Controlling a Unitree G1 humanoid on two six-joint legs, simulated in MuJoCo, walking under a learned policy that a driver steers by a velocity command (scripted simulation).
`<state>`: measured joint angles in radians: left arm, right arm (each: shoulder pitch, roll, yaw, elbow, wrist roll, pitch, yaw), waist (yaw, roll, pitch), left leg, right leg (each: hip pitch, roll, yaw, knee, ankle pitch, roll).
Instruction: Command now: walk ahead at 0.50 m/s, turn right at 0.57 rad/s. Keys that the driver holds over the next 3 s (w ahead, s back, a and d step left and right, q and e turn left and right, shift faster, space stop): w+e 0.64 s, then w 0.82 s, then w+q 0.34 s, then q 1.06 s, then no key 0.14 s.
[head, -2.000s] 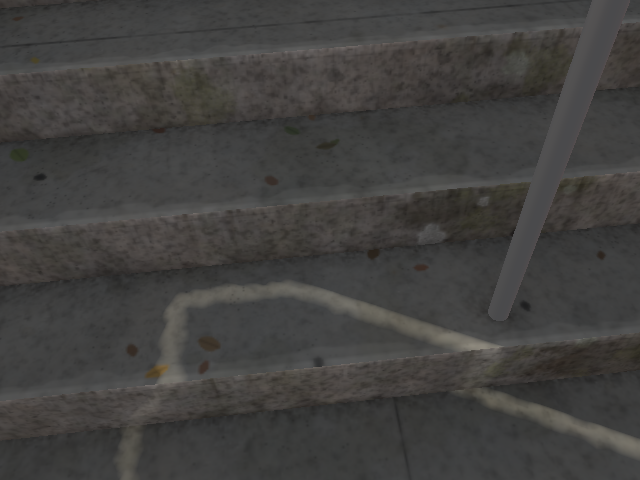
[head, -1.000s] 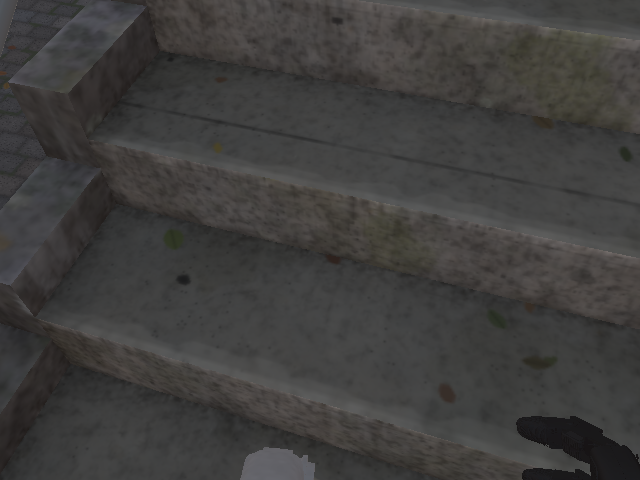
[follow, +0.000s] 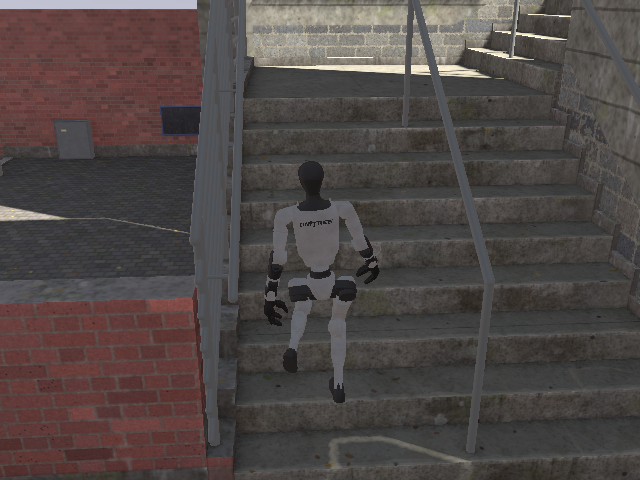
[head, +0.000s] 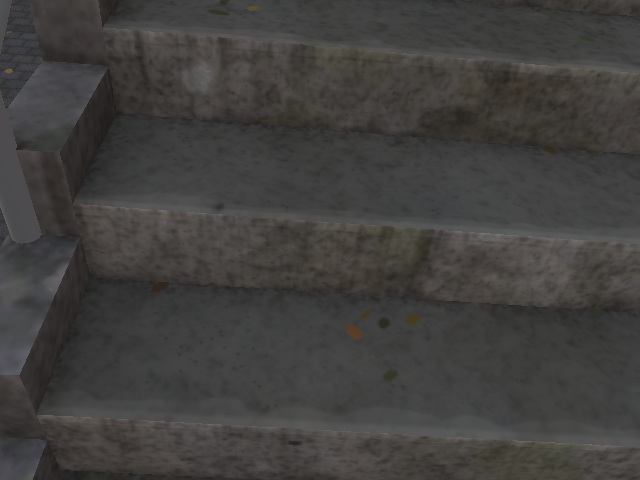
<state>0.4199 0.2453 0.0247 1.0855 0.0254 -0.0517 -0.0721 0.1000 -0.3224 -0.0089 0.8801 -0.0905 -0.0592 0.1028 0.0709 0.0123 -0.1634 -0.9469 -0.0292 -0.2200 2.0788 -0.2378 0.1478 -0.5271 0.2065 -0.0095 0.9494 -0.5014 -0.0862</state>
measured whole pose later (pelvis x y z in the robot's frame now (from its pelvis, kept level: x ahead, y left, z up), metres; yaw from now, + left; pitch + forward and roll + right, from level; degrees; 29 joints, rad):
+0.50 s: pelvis +0.24 +0.07 +0.08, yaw -18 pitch +8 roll -5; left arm -0.04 0.17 -0.09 0.58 -0.03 0.10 -0.13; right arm 0.66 -0.23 -0.02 1.21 -0.08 -0.06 0.10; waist 0.01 0.03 -0.21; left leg 0.11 0.09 0.15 0.15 -0.22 0.05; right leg -1.18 0.06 -0.16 1.57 -0.32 -0.15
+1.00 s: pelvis +0.47 +0.04 +0.30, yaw -31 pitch +5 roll +4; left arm 0.36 0.26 0.02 0.93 0.02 -0.12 -0.11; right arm 0.01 -0.14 0.08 0.68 -0.05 -0.02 0.02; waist 0.00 -0.11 -0.14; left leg -0.80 -0.04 0.07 1.22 -0.52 0.04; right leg -0.51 0.06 0.19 1.14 0.01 -0.16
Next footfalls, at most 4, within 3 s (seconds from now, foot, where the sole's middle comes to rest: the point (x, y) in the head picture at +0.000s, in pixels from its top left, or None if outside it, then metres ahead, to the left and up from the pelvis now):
0.08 left None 0.12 0.18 -0.50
0.22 left None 0.09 0.20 -0.71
0.52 right None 0.36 -0.04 -0.54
0.90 left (293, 361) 0.62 0.10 -0.36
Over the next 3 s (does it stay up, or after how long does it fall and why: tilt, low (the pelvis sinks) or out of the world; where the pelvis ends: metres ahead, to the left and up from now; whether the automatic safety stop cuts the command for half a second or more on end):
stays up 0.87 -0.31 0.58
